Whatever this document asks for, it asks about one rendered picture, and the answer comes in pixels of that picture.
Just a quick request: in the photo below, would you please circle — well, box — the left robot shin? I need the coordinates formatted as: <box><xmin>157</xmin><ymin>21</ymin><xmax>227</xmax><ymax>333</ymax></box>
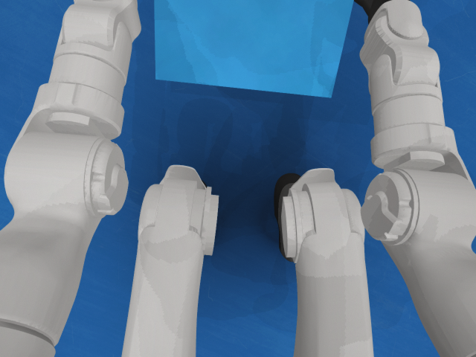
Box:
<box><xmin>138</xmin><ymin>165</ymin><xmax>206</xmax><ymax>240</ymax></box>

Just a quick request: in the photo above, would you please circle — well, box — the robot right upper arm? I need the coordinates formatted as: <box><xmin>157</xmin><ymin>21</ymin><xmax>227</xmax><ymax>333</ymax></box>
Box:
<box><xmin>361</xmin><ymin>168</ymin><xmax>476</xmax><ymax>357</ymax></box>

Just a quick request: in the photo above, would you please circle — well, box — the carton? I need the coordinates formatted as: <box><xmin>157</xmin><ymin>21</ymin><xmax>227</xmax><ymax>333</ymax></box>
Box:
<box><xmin>154</xmin><ymin>0</ymin><xmax>354</xmax><ymax>98</ymax></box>

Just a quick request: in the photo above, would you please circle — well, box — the robot left upper arm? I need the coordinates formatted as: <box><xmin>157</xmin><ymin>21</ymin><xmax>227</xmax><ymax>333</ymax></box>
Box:
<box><xmin>0</xmin><ymin>131</ymin><xmax>129</xmax><ymax>357</ymax></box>

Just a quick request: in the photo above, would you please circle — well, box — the robot left forearm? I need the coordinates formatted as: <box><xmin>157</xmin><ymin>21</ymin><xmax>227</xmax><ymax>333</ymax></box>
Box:
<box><xmin>4</xmin><ymin>0</ymin><xmax>141</xmax><ymax>203</ymax></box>

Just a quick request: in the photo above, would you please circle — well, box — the robot right forearm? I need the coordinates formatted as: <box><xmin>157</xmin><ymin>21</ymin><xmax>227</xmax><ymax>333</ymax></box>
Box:
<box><xmin>359</xmin><ymin>0</ymin><xmax>475</xmax><ymax>187</ymax></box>

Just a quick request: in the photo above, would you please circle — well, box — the right robot hand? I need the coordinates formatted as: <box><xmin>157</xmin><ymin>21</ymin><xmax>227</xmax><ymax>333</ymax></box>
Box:
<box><xmin>354</xmin><ymin>0</ymin><xmax>410</xmax><ymax>24</ymax></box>

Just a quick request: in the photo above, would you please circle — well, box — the left robot thigh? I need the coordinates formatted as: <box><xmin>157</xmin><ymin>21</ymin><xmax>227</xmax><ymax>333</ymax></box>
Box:
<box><xmin>121</xmin><ymin>178</ymin><xmax>219</xmax><ymax>357</ymax></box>

